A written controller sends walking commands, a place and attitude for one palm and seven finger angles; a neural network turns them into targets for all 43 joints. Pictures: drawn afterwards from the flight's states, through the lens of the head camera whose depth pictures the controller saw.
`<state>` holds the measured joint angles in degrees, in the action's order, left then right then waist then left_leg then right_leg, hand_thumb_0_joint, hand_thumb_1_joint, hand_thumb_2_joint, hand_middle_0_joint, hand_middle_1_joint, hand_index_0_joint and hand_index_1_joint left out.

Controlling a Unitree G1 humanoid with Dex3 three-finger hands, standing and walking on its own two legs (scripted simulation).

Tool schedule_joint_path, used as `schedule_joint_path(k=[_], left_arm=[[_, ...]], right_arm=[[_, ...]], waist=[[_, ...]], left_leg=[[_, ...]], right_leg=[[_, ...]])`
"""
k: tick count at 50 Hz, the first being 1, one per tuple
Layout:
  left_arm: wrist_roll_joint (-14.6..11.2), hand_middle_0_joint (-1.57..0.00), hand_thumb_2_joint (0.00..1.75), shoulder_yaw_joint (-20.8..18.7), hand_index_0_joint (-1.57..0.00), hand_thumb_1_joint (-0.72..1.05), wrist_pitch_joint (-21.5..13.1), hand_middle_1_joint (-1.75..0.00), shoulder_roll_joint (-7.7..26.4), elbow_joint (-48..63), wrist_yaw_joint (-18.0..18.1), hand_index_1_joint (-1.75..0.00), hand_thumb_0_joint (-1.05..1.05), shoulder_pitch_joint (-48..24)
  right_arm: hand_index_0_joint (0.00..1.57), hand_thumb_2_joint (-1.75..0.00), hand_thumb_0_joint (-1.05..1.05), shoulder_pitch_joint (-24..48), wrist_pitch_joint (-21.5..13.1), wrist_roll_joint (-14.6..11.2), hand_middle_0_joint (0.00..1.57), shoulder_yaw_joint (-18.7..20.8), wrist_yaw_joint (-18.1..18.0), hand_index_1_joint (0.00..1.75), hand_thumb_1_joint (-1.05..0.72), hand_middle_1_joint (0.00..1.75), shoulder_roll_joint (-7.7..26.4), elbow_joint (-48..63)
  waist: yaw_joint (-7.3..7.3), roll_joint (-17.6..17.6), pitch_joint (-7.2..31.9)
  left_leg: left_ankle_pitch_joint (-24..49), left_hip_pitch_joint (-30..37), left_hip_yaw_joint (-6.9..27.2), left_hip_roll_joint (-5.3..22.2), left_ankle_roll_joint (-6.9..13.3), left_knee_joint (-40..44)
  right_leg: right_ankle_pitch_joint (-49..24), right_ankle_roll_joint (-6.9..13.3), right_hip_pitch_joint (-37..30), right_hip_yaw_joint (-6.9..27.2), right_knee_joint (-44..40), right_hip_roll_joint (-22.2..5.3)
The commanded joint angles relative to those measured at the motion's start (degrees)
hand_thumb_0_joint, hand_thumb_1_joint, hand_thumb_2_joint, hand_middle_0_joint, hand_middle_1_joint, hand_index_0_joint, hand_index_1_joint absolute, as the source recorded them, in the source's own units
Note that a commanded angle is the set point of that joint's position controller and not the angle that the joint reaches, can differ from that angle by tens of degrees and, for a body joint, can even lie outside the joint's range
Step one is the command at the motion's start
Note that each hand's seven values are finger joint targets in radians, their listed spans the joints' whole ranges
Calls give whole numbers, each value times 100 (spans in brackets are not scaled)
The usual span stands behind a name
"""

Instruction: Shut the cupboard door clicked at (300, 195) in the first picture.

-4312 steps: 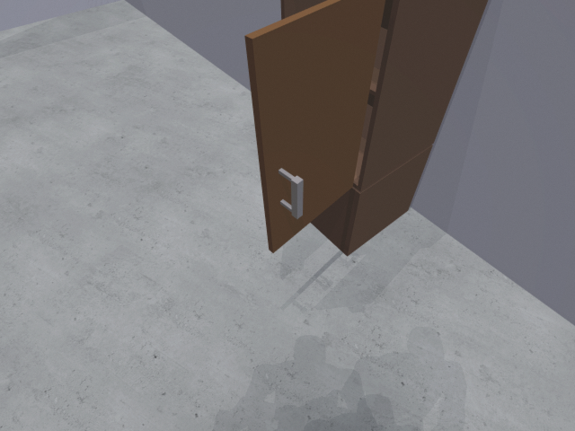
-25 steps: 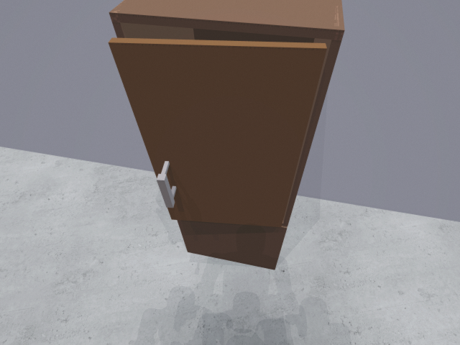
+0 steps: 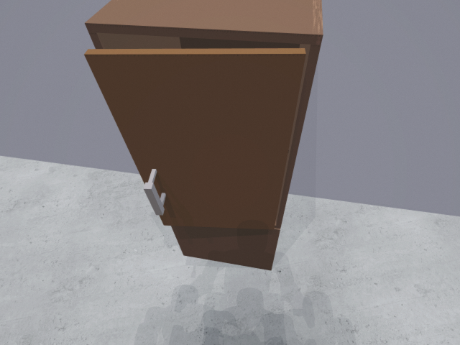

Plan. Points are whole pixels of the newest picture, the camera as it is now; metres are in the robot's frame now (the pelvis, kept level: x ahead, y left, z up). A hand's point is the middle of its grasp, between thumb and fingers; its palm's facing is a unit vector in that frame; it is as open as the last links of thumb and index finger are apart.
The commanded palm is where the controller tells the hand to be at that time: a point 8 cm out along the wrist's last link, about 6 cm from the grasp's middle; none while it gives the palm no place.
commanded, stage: come to a stop and stand still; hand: left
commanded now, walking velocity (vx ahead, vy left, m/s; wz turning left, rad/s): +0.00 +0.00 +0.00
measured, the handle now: (156, 192) +0.47 +0.23 -0.11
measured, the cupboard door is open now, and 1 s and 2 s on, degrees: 7 7 7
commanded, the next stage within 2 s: look again from close up in 0.52 s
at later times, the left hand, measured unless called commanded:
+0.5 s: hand out of the picture +0.05 +0.18 -0.16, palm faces +0.01 -0.96 -0.27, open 7.4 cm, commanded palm none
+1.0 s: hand out of the picture +0.03 +0.17 -0.17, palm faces +0.03 -0.97 -0.23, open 7.4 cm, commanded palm none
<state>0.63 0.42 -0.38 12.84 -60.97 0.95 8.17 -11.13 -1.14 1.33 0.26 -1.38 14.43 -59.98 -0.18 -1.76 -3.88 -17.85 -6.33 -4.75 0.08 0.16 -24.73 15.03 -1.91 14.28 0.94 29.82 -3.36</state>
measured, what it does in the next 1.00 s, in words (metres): stands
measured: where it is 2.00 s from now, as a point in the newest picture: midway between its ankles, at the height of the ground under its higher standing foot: outside the picture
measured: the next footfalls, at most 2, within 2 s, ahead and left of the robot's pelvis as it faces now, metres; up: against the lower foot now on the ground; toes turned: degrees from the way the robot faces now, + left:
none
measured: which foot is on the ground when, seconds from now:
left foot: down 0.00-1.00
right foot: down 0.00-1.00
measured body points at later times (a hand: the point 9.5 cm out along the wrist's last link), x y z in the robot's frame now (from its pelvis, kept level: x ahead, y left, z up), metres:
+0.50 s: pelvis +0.00 -0.03 +0.00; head +0.03 -0.04 +0.45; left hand +0.05 +0.23 -0.14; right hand +0.04 -0.28 -0.15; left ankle -0.05 +0.11 -0.74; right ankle +0.01 -0.14 -0.74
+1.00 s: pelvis -0.01 -0.03 +0.00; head +0.00 -0.03 +0.45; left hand +0.02 +0.22 -0.15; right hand +0.01 -0.26 -0.15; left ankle -0.05 +0.11 -0.74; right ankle +0.01 -0.14 -0.74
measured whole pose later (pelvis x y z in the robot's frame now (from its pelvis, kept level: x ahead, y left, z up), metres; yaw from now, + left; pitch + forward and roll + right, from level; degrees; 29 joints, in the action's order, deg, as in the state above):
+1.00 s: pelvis -0.01 -0.03 +0.00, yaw +1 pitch -1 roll +0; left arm 0.5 0.1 -0.9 12.0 -63.9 0.9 11.0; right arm -13.4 -1.1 1.2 -0.1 -1.4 10.6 -65.0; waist 0.2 0.5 -2.5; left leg -15.3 -5.3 -2.7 3.0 -2.3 -22.0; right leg 12.1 0.5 11.7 -1.6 25.0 -0.6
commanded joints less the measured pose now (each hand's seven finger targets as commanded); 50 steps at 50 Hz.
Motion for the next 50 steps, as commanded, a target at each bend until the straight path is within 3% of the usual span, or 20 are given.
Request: schedule_joint_path(k=[1, 22, 50], left_arm=[[15, -20, 90, -222, -20, 90, -96, -30, 1028, 239, 49, -30, 0, 73], [-10, -20, 90, -226, -20, 90, -147, -30, 1032, 91, 25, -30, 0, 74], [-1, -20, 90, -202, -20, 90, -134, -30, 723, -41, 41, -30, 0, 418]], right_arm=[[20, -90, 0, -118, -107, -23, 20, 135, -13, 30, -90, 30, 730, 196], [20, -90, 0, -177, -62, -34, 20, 92, -6, 30, -90, 30, 646, -127], [20, -90, 0, -519, -85, -40, 20, 91, -22, 30, -90, 30, 327, -332]], waist=[[38, 281, 559], [24, 308, 546], [52, 175, 212]], left_leg=[[1672, -61, 461, 613, 138, 416], [1243, -18, 384, 642, -6, 541], [985, -258, 455, 650, 19, 666]], right_leg=[[-1873, 385, -502, 307, -321, -345], [-1849, 435, -663, 364, -759, -359], [-1136, 399, -481, 292, -882, -276]])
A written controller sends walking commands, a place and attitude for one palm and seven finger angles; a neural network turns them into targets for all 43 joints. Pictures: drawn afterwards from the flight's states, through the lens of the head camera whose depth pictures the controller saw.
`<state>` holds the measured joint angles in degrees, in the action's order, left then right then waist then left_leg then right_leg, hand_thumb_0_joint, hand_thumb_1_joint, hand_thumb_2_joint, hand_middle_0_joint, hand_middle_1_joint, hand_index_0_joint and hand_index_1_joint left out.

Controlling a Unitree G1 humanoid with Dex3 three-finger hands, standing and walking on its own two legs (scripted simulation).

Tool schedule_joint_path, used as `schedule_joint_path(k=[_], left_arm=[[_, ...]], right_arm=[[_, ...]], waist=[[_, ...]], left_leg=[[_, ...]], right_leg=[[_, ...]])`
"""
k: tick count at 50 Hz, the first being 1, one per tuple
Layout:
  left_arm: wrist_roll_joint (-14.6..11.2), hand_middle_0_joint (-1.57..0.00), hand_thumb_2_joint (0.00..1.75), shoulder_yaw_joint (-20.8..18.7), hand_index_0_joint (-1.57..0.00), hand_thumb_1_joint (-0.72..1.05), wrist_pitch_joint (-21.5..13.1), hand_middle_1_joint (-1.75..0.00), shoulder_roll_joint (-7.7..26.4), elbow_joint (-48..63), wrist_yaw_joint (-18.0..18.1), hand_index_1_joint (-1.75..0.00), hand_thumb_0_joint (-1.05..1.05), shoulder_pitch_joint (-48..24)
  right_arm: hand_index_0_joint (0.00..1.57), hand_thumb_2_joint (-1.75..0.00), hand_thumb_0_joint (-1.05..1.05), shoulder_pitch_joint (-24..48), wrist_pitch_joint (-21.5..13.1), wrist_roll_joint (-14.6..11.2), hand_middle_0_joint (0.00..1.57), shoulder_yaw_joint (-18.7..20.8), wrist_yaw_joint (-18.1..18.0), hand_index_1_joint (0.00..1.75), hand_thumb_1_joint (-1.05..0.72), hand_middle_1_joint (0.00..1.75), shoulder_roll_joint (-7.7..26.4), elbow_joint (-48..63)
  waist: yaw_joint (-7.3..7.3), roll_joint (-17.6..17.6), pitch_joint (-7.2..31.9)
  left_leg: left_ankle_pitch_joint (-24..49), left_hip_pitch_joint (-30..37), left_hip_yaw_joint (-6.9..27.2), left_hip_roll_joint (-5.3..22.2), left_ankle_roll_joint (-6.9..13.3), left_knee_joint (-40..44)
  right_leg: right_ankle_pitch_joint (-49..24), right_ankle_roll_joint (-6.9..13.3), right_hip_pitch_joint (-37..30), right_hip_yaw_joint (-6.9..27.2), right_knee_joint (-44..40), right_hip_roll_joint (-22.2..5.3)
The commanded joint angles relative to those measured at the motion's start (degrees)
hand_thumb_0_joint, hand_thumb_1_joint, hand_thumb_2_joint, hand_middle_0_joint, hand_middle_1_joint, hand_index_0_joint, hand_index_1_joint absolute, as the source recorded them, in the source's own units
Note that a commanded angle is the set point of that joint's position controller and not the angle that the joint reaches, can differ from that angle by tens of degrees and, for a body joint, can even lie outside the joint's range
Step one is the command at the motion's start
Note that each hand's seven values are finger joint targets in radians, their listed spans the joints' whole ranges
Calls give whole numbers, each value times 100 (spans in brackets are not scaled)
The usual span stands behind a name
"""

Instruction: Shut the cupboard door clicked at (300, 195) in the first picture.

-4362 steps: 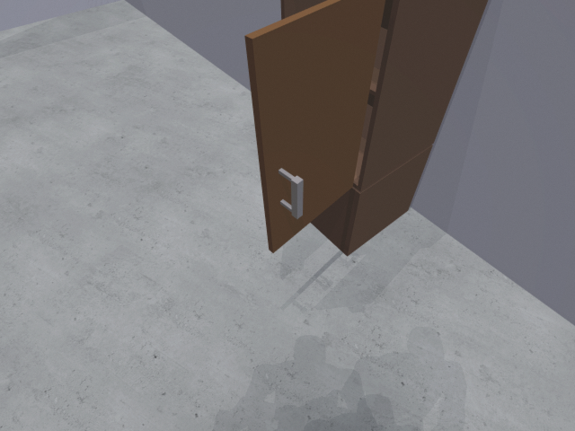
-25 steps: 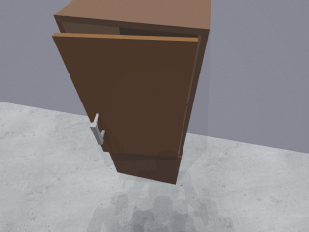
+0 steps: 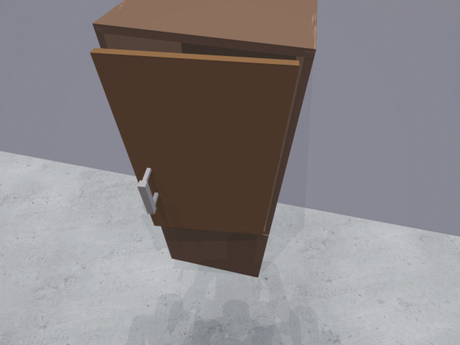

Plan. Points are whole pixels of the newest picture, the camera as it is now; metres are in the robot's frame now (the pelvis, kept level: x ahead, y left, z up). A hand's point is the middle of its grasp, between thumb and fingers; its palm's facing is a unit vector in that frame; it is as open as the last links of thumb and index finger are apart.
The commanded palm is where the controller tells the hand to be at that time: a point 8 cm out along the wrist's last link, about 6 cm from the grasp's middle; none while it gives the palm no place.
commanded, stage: look again from close up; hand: left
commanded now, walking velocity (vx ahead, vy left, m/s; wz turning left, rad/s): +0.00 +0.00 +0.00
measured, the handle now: (149, 191) +0.49 +0.24 -0.12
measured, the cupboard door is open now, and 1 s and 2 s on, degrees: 7 7 7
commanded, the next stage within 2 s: shuffle to correct the standing spot in 0.10 s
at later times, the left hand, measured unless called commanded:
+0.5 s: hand out of the picture +0.00 +0.20 -0.19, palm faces +0.06 -0.98 -0.17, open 7.3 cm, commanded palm none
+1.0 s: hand out of the picture +0.06 +0.20 -0.18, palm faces +0.00 -0.97 -0.24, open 7.3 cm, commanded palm none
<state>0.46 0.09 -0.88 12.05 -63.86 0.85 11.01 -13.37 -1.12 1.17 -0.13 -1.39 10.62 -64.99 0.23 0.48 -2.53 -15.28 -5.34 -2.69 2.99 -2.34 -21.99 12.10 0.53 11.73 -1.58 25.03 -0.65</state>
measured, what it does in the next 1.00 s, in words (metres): stands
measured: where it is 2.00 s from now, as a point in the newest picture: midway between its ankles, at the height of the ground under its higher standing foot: outside the picture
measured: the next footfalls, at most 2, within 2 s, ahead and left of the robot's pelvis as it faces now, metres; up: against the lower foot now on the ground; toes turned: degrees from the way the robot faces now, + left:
none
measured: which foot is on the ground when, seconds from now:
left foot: down 0.00-1.00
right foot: down 0.00-1.00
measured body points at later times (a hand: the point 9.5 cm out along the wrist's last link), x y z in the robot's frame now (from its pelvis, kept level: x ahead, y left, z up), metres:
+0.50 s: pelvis +0.01 +0.03 -0.01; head +0.02 +0.04 +0.44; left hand +0.00 +0.25 -0.17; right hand -0.02 -0.20 -0.16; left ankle -0.04 +0.14 -0.74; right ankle +0.02 -0.11 -0.74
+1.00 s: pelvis +0.01 +0.02 -0.01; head +0.04 +0.01 +0.44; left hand +0.06 +0.25 -0.16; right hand +0.00 -0.19 -0.17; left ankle -0.04 +0.14 -0.74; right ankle +0.02 -0.11 -0.74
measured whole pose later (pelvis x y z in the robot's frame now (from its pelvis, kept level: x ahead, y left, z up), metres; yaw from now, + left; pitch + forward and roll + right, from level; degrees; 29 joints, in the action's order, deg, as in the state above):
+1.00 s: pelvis +0.01 +0.02 -0.01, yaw -1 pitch +0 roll +0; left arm 0.8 -1.5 -0.8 9.1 -60.8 3.2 11.2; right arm -15.4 0.2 0.6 2.0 -2.4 7.3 -62.0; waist -1.1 -0.7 -4.7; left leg -19.9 -10.0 -4.4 2.3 -0.8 -31.9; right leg 15.4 -0.9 15.2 -2.7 31.4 -2.5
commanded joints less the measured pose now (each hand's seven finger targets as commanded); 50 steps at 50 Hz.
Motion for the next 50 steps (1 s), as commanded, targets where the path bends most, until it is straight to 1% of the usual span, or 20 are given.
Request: schedule_joint_path(k=[1, 11, 17, 22, 24, 26, 27, 29, 31, 32, 33, 35, 38, 40, 44, 46, 47, 48, 49, 50], left_arm=[[14, -20, 90, -160, -20, 90, -83, -30, 796, 243, 49, -30, 0, 136], [21, -20, 90, -152, -20, 90, -81, -30, 664, 224, 53, -30, 0, 257], [71, -20, 90, -215, -20, 90, 13, -30, 599, 246, 56, -30, 0, 533], [83, -20, 90, -357, -20, 90, 63, -30, 661, 353, 60, -30, 0, 724], [85, -20, 90, -363, -20, 90, 70, -30, 517, 424, 65, -30, 0, 631], [77, -20, 90, -255, -20, 90, 62, -30, 112, 476, 63, -30, 0, 528], [78, -20, 90, -205, -20, 90, 51, -30, -57, 446, 82, -30, 0, 529], [48, -20, 90, -156, -20, 90, 21, -30, -124, 266, 114, -30, 0, 741], [7, -20, 90, -158, -20, 90, -15, -30, -56, 80, 134, -30, 0, 931], [-7, -20, 90, -167, -20, 90, -17, -30, 8, 58, 147, -30, 0, 932], [-2, -20, 90, -186, -20, 90, -3, -30, 29, 74, 160, -30, 0, 854], [-2, -20, 90, -217, -20, 90, 57, -30, 10, 115, 178, -30, 0, 822], [21, -20, 90, -266, -20, 90, 106, -30, -7, 205, 171, -30, 0, 692], [38, -20, 90, -311, -20, 90, 112, -30, 34, 278, 164, -30, 0, 669], [47, -20, 90, -312, -20, 90, 59, -30, 125, 296, 181, -30, 0, 708], [50, -20, 90, -276, -20, 90, 46, -30, 133, 294, 178, -30, 0, 657], [51, -20, 90, -297, -20, 90, 25, -30, 503, 198, 368, -30, 0, 1003], [84, -20, 90, -336, -20, 90, -87, -30, 718, 364, 347, -30, 0, 906], [47, -20, 90, -319, -20, 90, -108, -30, 641, 492, 319, -30, 0, 822], [26, -20, 90, -232, -20, 90, -70, -30, 514, 572, 290, -30, 0, 654]], right_arm=[[20, -90, 0, -303, -85, -26, 20, 127, -22, 30, -90, 30, 712, 172], [20, -90, 0, -440, -95, -28, 20, 117, -20, 30, -90, 30, 605, 138], [20, -90, 0, -832, 46, 12, 20, 103, 40, 30, -90, 30, 322, 170], [20, -90, 0, -1068, 74, 26, 20, 125, 66, 30, -90, 30, 182, 297], [20, -90, 0, -1243, 29, 24, 20, 120, 53, 30, -90, 30, 140, 283], [20, -90, 0, -1442, -89, 20, 20, 133, -14, 30, -90, 30, 324, 184], [20, -90, 0, -1382, -114, 7, 20, 144, -71, 30, -90, 30, 381, 175], [20, -90, 0, -1244, -144, -14, 20, 104, -150, 30, -90, 30, 270, 133], [20, -90, 0, -1188, -167, -42, 20, 120, -194, 30, -90, 30, 241, 126], [20, -90, 0, -1210, -170, -52, 20, 140, -210, 30, -90, 30, 275, 118], [20, -90, 0, -1231, -161, -58, 20, 170, -228, 30, -90, 30, 243, 92], [20, -90, 0, -1217, -119, -59, 20, 205, -250, 30, -90, 30, 249, 74], [20, -90, 0, -1145, -57, -48, 20, 273, -271, 30, -90, 30, 184, 107], [20, -90, 0, -1063, -31, -41, 20, 321, -267, 30, -90, 30, 182, 163], [20, -90, 0, -901, -21, -44, 20, 314, -215, 30, -90, 30, 30, 224], [20, -90, 0, -830, -11, -46, 20, 292, -181, 30, -90, 30, -28, 217], [20, -90, 0, -333, -12, -148, 20, 416, -110, 30, -90, 30, 655, 652], [20, -90, 0, -326, -10, -122, 20, 335, -58, 30, -90, 30, 446, 898], [20, -90, 0, -699, -43, -106, 20, 306, -22, 30, -90, 30, 164, 859], [20, -90, 0, -669, -31, -90, 20, 301, -36, 30, -90, 30, 227, 852]], waist=[[6, -39, 69], [34, -73, 63], [73, 303, -299], [71, 639, -408], [-32, 304, -465], [-72, -749, -268], [-22, -991, -308], [83, -708, -257], [75, -342, 12], [39, -325, 109], [8, -310, 53], [-4, -474, 115], [-29, -496, 71], [-13, -521, 122], [29, -59, 381], [13, 171, 387], [66, 120, 674], [-13, -8, 675], [-131, 158, 1211], [-113, 281, 1270]], left_leg=[[699, -368, 252, 365, 268, 392], [594, -470, 265, 314, 290, 372], [-476, -891, 33, 9, 294, -69], [-627, -945, -121, -172, 311, -558], [-315, -684, 25, -54, 355, -244], [1058, -352, 681, 622, 594, 310], [2143, -322, 815, 867, 721, 391], [3832, -152, 641, 823, 733, 34], [4278, 21, 376, 601, 521, -196], [4425, 114, 320, 559, 456, -203], [4786, 155, 325, 576, 434, -191], [5038, 343, 316, 671, 450, -220], [4978, 376, 328, 765, 558, -265], [4649, 243, 276, 727, 558, -350], [3074, -211, 113, 442, 415, -428], [2181, -287, 94, 369, 360, -326], [2653, -359, -114, 516, 174, -1374], [2346, -849, -239, 172, 131, -1556], [1308, -823, -47, 119, 182, -908], [1394, -565, 16, 165, 236, -723]], right_leg=[[-806, 155, -210, 539, -404, -545], [-596, 146, -243, 517, -417, -566], [1234, 308, 123, 860, -624, -764], [1889, 521, 495, 1186, -799, -1056], [1455, 456, 746, 883, -353, -843], [532, 152, 709, 23, 668, -230], [483, 68, 661, -190, 849, -150], [14, 64, 353, -61, 636, -227], [-1233, 72, -66, 87, 448, -385], [-1636, 53, -168, 86, 479, -421], [-1788, 29, -171, 39, 553, -406], [-1400, -38, -17, -34, 624, -385], [-1114, -47, 151, -96, 651, -371], [-1393, -33, 95, -91, 644, -424], [-2622, 60, -393, 141, 601, -657], [-2537, 104, -358, 228, 497, -719], [-3940, 17, -337, 365, 465, -853], [-5186, 119, -870, 330, 624, -1026], [-5007, 307, -1125, 472, 1046, -1154], [-4337, 242, -952, 309, 1048, -1029]])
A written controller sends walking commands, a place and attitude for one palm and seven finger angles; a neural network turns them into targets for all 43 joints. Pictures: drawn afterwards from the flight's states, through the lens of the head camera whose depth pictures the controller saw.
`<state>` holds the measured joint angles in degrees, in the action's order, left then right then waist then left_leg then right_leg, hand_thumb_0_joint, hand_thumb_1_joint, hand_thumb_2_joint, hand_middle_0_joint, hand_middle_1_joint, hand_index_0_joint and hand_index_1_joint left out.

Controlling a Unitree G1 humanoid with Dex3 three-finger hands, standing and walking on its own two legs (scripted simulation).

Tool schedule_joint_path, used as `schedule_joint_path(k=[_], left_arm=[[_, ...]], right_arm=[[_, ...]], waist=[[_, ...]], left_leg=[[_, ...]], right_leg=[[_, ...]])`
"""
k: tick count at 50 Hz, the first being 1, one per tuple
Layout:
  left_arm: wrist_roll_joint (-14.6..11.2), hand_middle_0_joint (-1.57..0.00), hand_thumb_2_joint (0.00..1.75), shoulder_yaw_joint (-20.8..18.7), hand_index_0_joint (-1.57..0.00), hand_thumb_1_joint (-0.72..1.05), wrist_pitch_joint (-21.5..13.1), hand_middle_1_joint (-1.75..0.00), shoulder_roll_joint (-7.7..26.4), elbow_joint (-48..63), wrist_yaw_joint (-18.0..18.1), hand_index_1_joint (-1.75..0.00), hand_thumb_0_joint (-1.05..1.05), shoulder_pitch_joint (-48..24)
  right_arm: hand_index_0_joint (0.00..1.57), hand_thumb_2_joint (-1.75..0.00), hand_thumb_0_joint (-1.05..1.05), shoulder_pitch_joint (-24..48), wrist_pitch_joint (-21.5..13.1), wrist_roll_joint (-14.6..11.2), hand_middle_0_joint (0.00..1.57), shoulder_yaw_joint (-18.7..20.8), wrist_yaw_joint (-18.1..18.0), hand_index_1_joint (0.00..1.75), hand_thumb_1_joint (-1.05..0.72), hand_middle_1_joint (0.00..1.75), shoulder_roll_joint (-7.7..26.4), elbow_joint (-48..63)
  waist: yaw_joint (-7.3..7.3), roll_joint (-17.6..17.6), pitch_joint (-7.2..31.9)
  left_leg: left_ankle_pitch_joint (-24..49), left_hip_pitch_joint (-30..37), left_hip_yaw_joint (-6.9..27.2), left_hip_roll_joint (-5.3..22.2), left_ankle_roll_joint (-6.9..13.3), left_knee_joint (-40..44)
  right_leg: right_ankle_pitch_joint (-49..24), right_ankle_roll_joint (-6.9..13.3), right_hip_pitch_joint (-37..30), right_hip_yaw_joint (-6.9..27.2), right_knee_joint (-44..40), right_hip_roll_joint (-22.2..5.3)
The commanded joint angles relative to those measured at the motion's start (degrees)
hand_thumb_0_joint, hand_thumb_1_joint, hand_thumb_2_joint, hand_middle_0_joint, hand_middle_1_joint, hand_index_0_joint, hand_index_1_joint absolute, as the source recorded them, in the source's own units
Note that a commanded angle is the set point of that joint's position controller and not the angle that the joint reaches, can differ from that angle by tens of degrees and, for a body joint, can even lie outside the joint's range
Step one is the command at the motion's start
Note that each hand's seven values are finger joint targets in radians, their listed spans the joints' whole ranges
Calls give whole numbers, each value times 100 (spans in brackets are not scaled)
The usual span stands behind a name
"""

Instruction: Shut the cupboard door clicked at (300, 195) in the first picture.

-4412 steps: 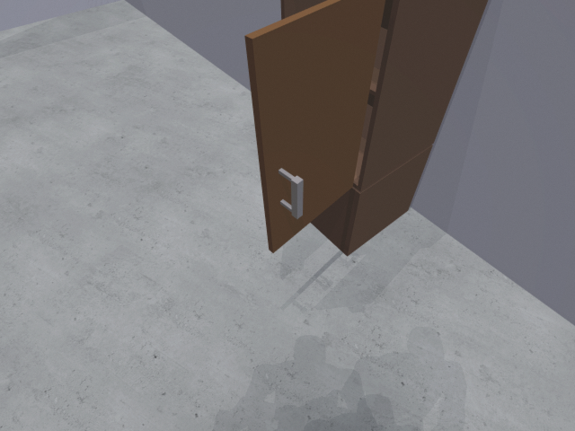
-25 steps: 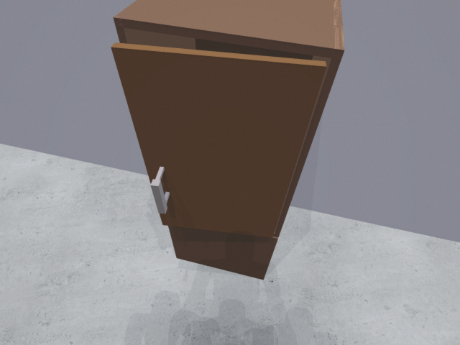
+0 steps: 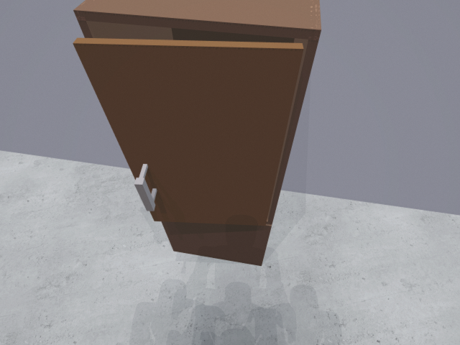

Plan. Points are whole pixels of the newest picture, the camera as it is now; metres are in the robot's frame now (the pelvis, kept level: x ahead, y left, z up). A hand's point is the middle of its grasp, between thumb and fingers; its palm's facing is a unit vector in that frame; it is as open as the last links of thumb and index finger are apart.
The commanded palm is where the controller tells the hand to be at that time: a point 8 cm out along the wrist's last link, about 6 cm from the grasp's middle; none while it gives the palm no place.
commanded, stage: come to a stop and stand still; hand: left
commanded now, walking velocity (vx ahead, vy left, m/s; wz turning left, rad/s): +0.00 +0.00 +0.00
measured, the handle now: (147, 188) +0.47 +0.23 -0.11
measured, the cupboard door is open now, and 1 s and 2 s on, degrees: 7 7 7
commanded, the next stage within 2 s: look again from close up in 0.90 s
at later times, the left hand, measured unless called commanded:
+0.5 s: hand out of the picture -0.06 +0.17 -0.17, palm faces +0.03 -0.97 -0.22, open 7.4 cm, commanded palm none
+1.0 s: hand out of the picture -0.09 +0.16 -0.18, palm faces +0.07 -0.99 -0.14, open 7.3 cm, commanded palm none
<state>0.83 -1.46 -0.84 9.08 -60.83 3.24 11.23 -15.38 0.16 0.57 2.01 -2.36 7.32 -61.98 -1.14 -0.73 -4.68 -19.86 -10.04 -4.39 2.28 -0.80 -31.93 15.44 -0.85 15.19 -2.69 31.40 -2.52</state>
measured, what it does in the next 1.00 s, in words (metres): shifts its weight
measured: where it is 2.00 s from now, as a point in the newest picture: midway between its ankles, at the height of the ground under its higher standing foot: outside the picture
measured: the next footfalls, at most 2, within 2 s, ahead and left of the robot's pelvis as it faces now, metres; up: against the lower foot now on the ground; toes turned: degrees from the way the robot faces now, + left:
none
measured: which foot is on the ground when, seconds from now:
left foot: down 0.00-1.00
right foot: down 0.00-1.00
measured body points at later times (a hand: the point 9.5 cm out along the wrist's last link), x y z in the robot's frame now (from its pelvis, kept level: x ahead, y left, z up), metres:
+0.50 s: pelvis -0.07 -0.01 +0.00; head -0.08 -0.02 +0.45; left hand -0.06 +0.23 -0.15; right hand -0.08 -0.25 -0.16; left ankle -0.05 +0.12 -0.73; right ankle +0.01 -0.13 -0.73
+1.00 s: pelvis -0.08 +0.01 +0.00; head -0.08 +0.01 +0.45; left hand -0.10 +0.21 -0.16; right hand -0.09 -0.20 -0.16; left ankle -0.05 +0.12 -0.73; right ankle +0.01 -0.12 -0.73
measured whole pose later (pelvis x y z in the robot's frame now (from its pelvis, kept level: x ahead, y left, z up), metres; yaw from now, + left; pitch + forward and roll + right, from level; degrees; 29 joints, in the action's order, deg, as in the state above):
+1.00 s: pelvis -0.08 +0.01 +0.00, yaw +2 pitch -2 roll +0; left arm 1.1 0.0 -0.4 6.4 -62.5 1.4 19.6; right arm -19.9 -0.2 1.3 0.4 -1.1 5.9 -63.0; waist 0.0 0.8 -0.6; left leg -12.8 -13.8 -2.6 0.2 0.6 -28.5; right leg 9.3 -0.4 18.0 -0.5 27.5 -2.0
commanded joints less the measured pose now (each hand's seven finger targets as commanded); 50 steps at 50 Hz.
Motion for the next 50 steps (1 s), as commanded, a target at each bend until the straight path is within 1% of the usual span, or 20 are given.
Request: schedule_joint_path(k=[1, 3, 4, 5, 6, 7, 8, 10, 11, 13, 17, 19, 24, 27, 29, 31, 36, 40, 44, 50], left_arm=[[-12, -20, 90, -36, -20, 90, -48, -30, 727, 335, 22, -30, 0, 533], [-7, -20, 90, 3, -20, 90, -32, -30, 697, 388, -21, -30, 0, 382], [1, -20, 90, 11, -20, 90, -2, -30, 707, 440, -42, -30, 0, 329], [0, -20, 90, 22, -20, 90, 19, -30, 727, 444, -63, -30, 0, 310], [8, -20, 90, 27, -20, 90, 31, -30, 775, 477, -82, -30, 0, 261], [12, -20, 90, 34, -20, 90, 32, -30, 815, 501, -100, -30, 0, 252], [11, -20, 90, 40, -20, 90, 34, -30, 861, 512, -117, -30, 0, 221], [23, -20, 90, 12, -20, 90, 64, -30, 949, 576, -139, -30, 0, 276], [30, -20, 90, -14, -20, 90, 70, -30, 956, 593, -145, -30, 0, 338], [27, -20, 90, -18, -20, 90, 70, -30, 974, 640, -150, -30, 0, 373], [14, -20, 90, -44, -20, 90, 43, -30, 958, 641, -169, -30, 0, 475], [13, -20, 90, -35, -20, 90, 42, -30, 906, 622, -168, -30, 0, 510], [3, -20, 90, -10, -20, 90, 28, -30, 782, 439, -175, -30, 0, 722], [-10, -20, 90, 1, -20, 90, 9, -30, 726, 314, -174, -30, 0, 830], [-7, -20, 90, 8, -20, 90, 12, -30, 669, 270, -170, -30, 0, 869], [-9, -20, 90, 18, -20, 90, 5, -30, 602, 190, -168, -30, 0, 939], [3, -20, 90, 33, -20, 90, 2, -30, 436, 70, -159, -30, 0, 1076], [18, -20, 90, 45, -20, 90, -3, -30, 347, 16, -152, -30, 0, 1114], [34, -20, 90, 41, -20, 90, 2, -30, 272, 6, -150, -30, 0, 1157], [47, -20, 90, 30, -20, 90, -21, -30, 249, 24, -147, -30, 0, 1199]], right_arm=[[20, -90, 0, -455, -131, -25, 20, 104, 43, 30, -90, 30, 643, 561], [20, -90, 0, -419, -115, 27, 20, 84, 30, 30, -90, 30, 726, 591], [20, -90, 0, -274, -103, 28, 20, 70, 38, 30, -90, 30, 806, 648], [20, -90, 0, -139, -84, 30, 20, 50, 56, 30, -90, 30, 815, 696], [20, -90, 0, -83, -71, 32, 20, 37, 83, 30, -90, 30, 852, 750], [20, -90, 0, -60, -54, 43, 20, 34, 110, 30, -90, 30, 882, 778], [20, -90, 0, -105, -49, 57, 20, 20, 131, 30, -90, 30, 848, 759], [20, -90, 0, -203, -22, 87, 20, 26, 174, 30, -90, 30, 968, 765], [20, -90, 0, -267, -9, 101, 20, 32, 187, 30, -90, 30, 982, 767], [20, -90, 0, -406, -8, 105, 20, 22, 189, 30, -90, 30, 959, 745], [20, -90, 0, -560, -20, 107, 20, -4, 198, 30, -90, 30, 952, 668], [20, -90, 0, -656, -28, 102, 20, -19, 192, 30, -90, 30, 921, 598], [20, -90, 0, -752, -64, 84, 20, -60, 178, 30, -90, 30, 836, 417], [20, -90, 0, -872, -68, 77, 20, -74, 168, 30, -90, 30, 753, 284], [20, -90, 0, -942, -79, 71, 20, -80, 159, 30, -90, 30, 703, 203], [20, -90, 0, -964, -91, 69, 20, -90, 149, 30, -90, 30, 661, 130], [20, -90, 0, -974, -106, 62, 20, -76, 126, 30, -90, 30, 601, 38], [20, -90, 0, -953, -107, 52, 20, -67, 112, 30, -90, 30, 545, 15], [20, -90, 0, -911, -104, 53, 20, -52, 105, 30, -90, 30, 539, 25], [20, -90, 0, -807, -101, 50, 20, -25, 108, 30, -90, 30, 497, 89]], waist=[[4, 301, 1236], [2, 26, 711], [34, -100, 395], [63, -77, 169], [53, 163, -40], [57, 282, -187], [22, 246, -282], [14, 267, -390], [11, 397, -311], [-29, 297, -155], [-28, 478, -56], [-35, 299, -62], [59, 187, -106], [69, 301, -40], [74, 138, -47], [110, 177, -70], [132, -33, -95], [139, 42, -217], [137, -53, -249], [119, 155, -226]], left_leg=[[1969, 50, 262, 334, 120, 350], [2335, 41, 356, 478, 197, 516], [2106, -126, 409, 468, 207, 609], [1449, -278, 432, 454, 210, 776], [785, -452, 473, 399, 212, 907], [234, -520, 449, 305, 204, 971], [26, -491, 446, 273, 213, 1090], [-474, -641, 412, 178, 217, 1131], [-569, -629, 388, 131, 225, 1090], [-583, -528, 385, 132, 230, 1091], [-417, -588, 389, 65, 217, 972], [-498, -630, 464, 104, 221, 1057], [-671, -975, 589, 183, 224, 1254], [-520, -984, 577, 152, 214, 1171], [-629, -1046, 641, 182, 220, 1257], [-647, -1141, 675, 204, 228, 1297], [-829, -1268, 779, 259, 239, 1427], [-893, -1321, 803, 260, 240, 1442], [-1050, -1331, 887, 300, 264, 1533], [-903, -1199, 830, 239, 268, 1381]], right_leg=[[-3643, 324, -893, 393, 253, -668], [-2488, 304, -483, 328, 14, -420], [-1907, 288, -334, 320, -126, -381], [-1245, 285, -200, 399, -355, -350], [-615, 276, -93, 487, -589, -338], [112, 293, 71, 634, -874, -360], [557, 305, 219, 676, -1027, -346], [1323, 265, 426, 757, -1208, -304], [1551, 257, 473, 789, -1292, -317], [1653, 256, 536, 795, -1369, -330], [1676, 260, 534, 884, -1444, -384], [1664, 251, 543, 854, -1446, -348], [1436, 237, 254, 757, -1334, -317], [1395, 258, 201, 808, -1313, -335], [1315, 248, 164, 760, -1266, -300], [1202, 254, 78, 740, -1203, -296], [943, 246, -13, 671, -1051, -228], [890, 237, 27, 671, -1043, -217], [784, 221, 89, 640, -961, -160], [850, 221, 222, 782, -1054, -185]])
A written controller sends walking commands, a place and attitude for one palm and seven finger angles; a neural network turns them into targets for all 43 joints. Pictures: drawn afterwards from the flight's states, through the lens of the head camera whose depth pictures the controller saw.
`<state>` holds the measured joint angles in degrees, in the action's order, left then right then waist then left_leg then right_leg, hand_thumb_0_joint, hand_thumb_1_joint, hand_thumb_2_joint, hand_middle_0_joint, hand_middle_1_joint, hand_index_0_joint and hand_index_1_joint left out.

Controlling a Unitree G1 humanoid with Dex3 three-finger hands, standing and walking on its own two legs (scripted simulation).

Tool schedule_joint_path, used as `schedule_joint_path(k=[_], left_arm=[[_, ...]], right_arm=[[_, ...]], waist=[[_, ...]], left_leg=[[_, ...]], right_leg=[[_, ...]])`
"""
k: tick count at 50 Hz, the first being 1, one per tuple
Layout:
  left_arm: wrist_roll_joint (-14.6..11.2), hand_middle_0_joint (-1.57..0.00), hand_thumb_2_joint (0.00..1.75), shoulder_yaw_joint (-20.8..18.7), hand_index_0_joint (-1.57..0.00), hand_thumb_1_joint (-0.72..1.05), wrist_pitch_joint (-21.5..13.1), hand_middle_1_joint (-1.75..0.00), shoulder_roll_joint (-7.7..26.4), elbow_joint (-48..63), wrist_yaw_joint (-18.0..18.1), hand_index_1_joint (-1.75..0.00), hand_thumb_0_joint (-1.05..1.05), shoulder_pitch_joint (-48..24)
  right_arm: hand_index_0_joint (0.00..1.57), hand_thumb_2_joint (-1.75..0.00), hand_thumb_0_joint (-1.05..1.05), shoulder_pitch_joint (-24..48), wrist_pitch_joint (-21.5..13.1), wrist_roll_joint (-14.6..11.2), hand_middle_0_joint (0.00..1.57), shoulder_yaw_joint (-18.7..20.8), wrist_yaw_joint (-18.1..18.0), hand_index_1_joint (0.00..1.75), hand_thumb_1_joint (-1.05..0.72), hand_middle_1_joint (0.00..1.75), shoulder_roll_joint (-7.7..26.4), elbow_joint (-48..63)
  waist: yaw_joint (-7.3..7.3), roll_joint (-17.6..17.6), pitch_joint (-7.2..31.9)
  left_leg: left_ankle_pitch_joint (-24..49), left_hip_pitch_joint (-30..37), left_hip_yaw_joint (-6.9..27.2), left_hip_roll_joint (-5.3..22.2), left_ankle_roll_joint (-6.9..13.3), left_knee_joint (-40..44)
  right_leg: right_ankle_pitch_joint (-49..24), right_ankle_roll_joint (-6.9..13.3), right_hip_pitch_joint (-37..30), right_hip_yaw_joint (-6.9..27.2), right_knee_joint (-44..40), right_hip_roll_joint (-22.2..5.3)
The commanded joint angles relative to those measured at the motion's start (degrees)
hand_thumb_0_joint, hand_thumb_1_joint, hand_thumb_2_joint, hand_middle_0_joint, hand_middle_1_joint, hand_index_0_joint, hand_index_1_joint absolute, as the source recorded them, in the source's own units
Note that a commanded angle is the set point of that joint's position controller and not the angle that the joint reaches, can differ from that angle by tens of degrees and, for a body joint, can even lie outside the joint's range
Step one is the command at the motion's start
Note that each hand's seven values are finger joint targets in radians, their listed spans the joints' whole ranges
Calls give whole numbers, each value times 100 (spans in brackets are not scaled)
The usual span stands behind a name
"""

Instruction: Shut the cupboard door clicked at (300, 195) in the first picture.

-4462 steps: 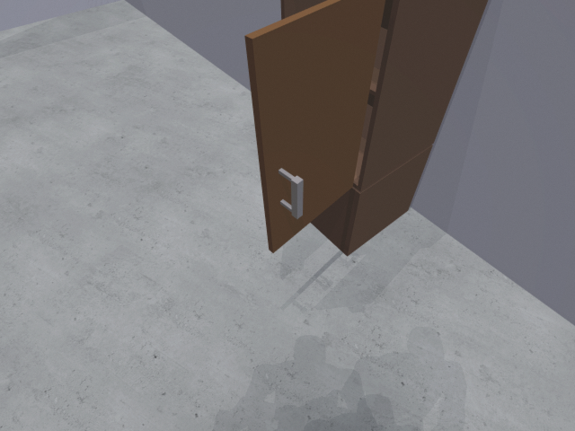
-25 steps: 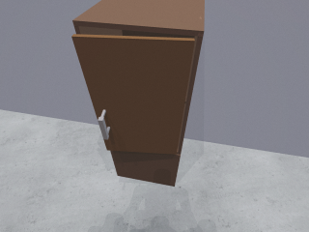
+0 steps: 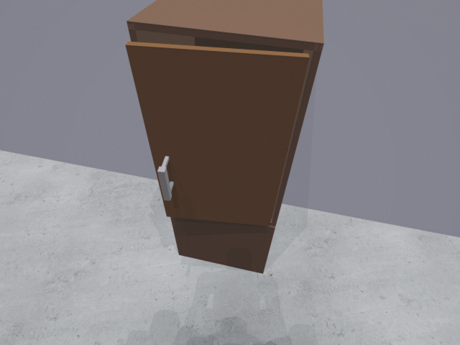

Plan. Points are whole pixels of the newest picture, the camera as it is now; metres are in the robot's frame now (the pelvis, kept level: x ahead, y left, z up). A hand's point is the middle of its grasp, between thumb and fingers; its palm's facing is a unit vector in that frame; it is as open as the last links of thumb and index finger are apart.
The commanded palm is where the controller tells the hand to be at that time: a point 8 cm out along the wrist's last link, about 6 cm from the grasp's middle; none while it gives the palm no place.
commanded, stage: look again from close up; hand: left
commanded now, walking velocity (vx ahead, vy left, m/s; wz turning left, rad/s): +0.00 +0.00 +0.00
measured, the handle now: (167, 178) +0.56 +0.21 -0.11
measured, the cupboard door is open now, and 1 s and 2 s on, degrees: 7 7 7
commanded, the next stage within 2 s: shuffle to correct the standing spot in 0.50 s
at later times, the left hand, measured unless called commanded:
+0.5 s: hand out of the picture +0.03 +0.16 -0.17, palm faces +0.03 -0.99 -0.17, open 7.3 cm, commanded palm none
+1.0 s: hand out of the picture +0.09 +0.19 -0.18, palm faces +0.03 -0.98 -0.18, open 7.3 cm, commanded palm none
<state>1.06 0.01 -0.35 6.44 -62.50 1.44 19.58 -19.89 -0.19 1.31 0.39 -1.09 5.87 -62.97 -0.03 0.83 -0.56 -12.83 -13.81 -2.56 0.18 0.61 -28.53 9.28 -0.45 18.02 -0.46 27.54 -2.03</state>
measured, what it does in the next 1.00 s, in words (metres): shifts its weight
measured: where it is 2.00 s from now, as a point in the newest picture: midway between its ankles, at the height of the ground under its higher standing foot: outside the picture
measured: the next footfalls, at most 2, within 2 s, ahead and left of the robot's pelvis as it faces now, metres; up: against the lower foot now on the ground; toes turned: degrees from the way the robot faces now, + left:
none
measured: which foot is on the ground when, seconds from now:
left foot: down 0.00-1.00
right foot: down 0.00-1.00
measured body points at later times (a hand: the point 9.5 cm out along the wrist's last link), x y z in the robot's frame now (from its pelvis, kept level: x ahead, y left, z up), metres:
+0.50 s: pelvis +0.04 +0.00 +0.00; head +0.05 +0.00 +0.45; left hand +0.03 +0.21 -0.16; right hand +0.02 -0.21 -0.16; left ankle +0.03 +0.11 -0.74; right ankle +0.08 -0.13 -0.74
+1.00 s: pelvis +0.09 +0.02 +0.00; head +0.11 +0.02 +0.45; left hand +0.09 +0.24 -0.16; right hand +0.08 -0.20 -0.16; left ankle +0.03 +0.11 -0.74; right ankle +0.08 -0.13 -0.73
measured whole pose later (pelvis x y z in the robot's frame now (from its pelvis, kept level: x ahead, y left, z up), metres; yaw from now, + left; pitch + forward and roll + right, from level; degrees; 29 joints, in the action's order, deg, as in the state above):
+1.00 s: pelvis +0.09 +0.02 +0.00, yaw -1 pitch -1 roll +0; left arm 0.5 -0.8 -0.3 8.5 -62.3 2.3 16.2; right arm -16.8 -1.9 0.8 0.2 -2.6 7.4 -63.5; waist 0.2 1.1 -3.2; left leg -19.5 -6.2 -3.3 -0.9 1.5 -26.7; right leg 15.5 -1.8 12.9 0.9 30.2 -2.7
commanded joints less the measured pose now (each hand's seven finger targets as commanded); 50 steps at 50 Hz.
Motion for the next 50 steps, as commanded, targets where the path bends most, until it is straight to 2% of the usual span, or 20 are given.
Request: schedule_joint_path(k=[1, 11, 17, 23, 24, 30, 32, 34, 36, 37, 39, 40, 41, 42, 43, 44, 45, 47, 49, 50], left_arm=[[23, -20, 90, -117, -20, 90, -74, -30, 511, 195, 30, -30, 0, 366], [16, -20, 90, -120, -20, 90, -101, -30, 554, 222, 32, -30, 0, 317], [-16, -20, 90, -99, -20, 90, -128, -30, 589, 203, 33, -30, 0, 261], [-29, -20, 90, -86, -20, 90, -160, -30, 628, 165, 49, -30, 0, 200], [-29, -20, 90, -83, -20, 90, -165, -30, 652, 172, 53, -30, 0, 172], [-36, -20, 90, -75, -20, 90, -148, -30, 676, 122, 61, -30, 0, 107], [-21, -20, 90, -93, -20, 90, -137, -30, 707, 120, 48, -30, 0, 128], [7, -20, 90, -136, -20, 90, -95, -30, 753, 176, 28, -30, 0, 126], [18, -20, 90, -193, -20, 90, -81, -30, 825, 239, 4, -30, 0, 174], [19, -20, 90, -220, -20, 90, -83, -30, 866, 263, -3, -30, 0, 176], [17, -20, 90, -273, -20, 90, -89, -30, 926, 302, -4, -30, 0, 235], [13, -20, 90, -290, -20, 90, -88, -30, 918, 312, 0, -30, 0, 219], [2, -20, 90, -269, -20, 90, -94, -30, 859, 327, 8, -30, 0, 133], [-4, -20, 90, -237, -20, 90, -101, -30, 765, 348, 17, -30, 0, 38], [-4, -20, 90, -206, -20, 90, -107, -30, 661, 349, 33, -30, 0, 3], [-12, -20, 90, -179, -20, 90, -120, -30, 616, 340, 60, -30, 0, -2], [-29, -20, 90, -181, -20, 90, -133, -30, 669, 299, 84, -30, 0, 31], [-58, -20, 90, -193, -20, 90, -119, -30, 762, 261, 120, -30, 0, 54], [-53, -20, 90, -202, -20, 90, -61, -30, 752, 300, 146, -30, 0, -9], [-51, -20, 90, -216, -20, 90, -37, -30, 748, 329, 147, -30, 0, -22]], right_arm=[[20, -90, 0, -341, -63, -22, 20, 136, -19, 30, -90, 30, 655, 204], [20, -90, 0, -228, -108, -37, 20, 123, -18, 30, -90, 30, 695, 235], [20, -90, 0, -218, -134, -49, 20, 85, -28, 30, -90, 30, 690, 177], [20, -90, 0, -167, -196, -69, 20, 65, -48, 30, -90, 30, 682, 88], [20, -90, 0, -168, -202, -74, 20, 55, -51, 30, -90, 30, 708, 82], [20, -90, 0, -83, -193, -70, 20, 47, -68, 30, -90, 30, 699, 3], [20, -90, 0, -143, -164, -50, 20, 42, -47, 30, -90, 30, 730, -30], [20, -90, 0, -129, -116, -29, 20, 60, -17, 30, -90, 30, 740, 1], [20, -90, 0, -149, -97, -10, 20, 65, 7, 30, -90, 30, 720, 62], [20, -90, 0, -176, -99, -5, 20, 62, 14, 30, -90, 30, 685, 94], [20, -90, 0, -203, -114, 0, 20, 57, 17, 30, -90, 30, 662, 143], [20, -90, 0, -219, -140, -3, 20, 49, 13, 30, -90, 30, 617, 154], [20, -90, 0, -265, -172, -13, 20, 31, -3, 30, -90, 30, 601, 133], [20, -90, 0, -340, -214, -25, 20, 26, -23, 30, -90, 30, 638, 84], [20, -90, 0, -373, -257, -39, 20, 47, -61, 30, -90, 30, 726, 40], [20, -90, 0, -343, -282, -55, 20, 52, -104, 30, -90, 30, 790, 26], [20, -90, 0, -255, -294, -65, 20, 74, -147, 30, -90, 30, 855, 32], [20, -90, 0, -198, -270, -95, 20, 110, -200, 30, -90, 30, 912, 67], [20, -90, 0, -212, -224, -100, 20, 152, -228, 30, -90, 30, 902, 90], [20, -90, 0, -152, -193, -98, 20, 174, -235, 30, -90, 30, 893, 115]], waist=[[-7, -25, -648], [-6, -22, -581], [-14, 33, -442], [12, -76, -159], [5, 1, -138], [20, -124, -213], [42, -33, -220], [68, 25, -523], [92, 158, -620], [94, 353, -617], [103, 485, -604], [71, 509, -565], [5, 336, -498], [-35, 55, -407], [-28, -359, -308], [1, -525, -222], [36, -548, -124], [33, -417, 99], [4, -477, 44], [10, -457, 44]], left_leg=[[-1577, -782, 625, 436, 119, 1007], [-1296, -642, 681, 457, 124, 1079], [-745, -406, 588, 430, 95, 987], [91, -80, 500, 486, 83, 935], [225, -70, 484, 492, 74, 906], [398, 44, 438, 512, 59, 922], [-242, 12, 379, 443, 68, 862], [-967, -217, 358, 370, 101, 826], [-1147, -330, 257, 266, 119, 622], [-1108, -384, 195, 209, 122, 494], [-957, -458, 67, 112, 110, 231], [-754, -357, 46, 114, 96, 223], [-316, -107, 128, 200, 92, 378], [419, 181, 298, 392, 121, 553], [1606, 450, 423, 606, 173, 617], [2890, 561, 437, 728, 193, 559], [3852, 722, 418, 742, 173, 436], [4536, 1007, 389, 744, 112, 331], [4943, 1126, 381, 811, 106, 337], [4814, 1169, 369, 841, 136, 328]], right_leg=[[1534, 183, 7, 581, -704, -248], [1152, 165, -131, 573, -709, -272], [781, 183, -289, 598, -729, -312], [-253, 201, -685, 472, -548, -348], [-412, 197, -748, 456, -508, -360], [-587, 200, -790, 452, -501, -351], [133, 249, -785, 481, -508, -350], [1077, 312, -532, 612, -608, -361], [1604, 395, -411, 820, -741, -442], [1707, 452, -440, 942, -786, -499], [1669, 580, -523, 1117, -821, -647], [1353, 601, -491, 1101, -745, -672], [692, 556, -408, 926, -521, -593], [-90, 437, -361, 591, -140, -388], [-684, 319, -389, 292, 170, -247], [-1035, 233, -548, 170, 273, -225], [-1405, 200, -671, 182, 259, -244], [-1874, 171, -797, 173, 301, -285], [-1763, 127, -655, 118, 413, -264], [-1630, 109, -577, 121, 425, -252]])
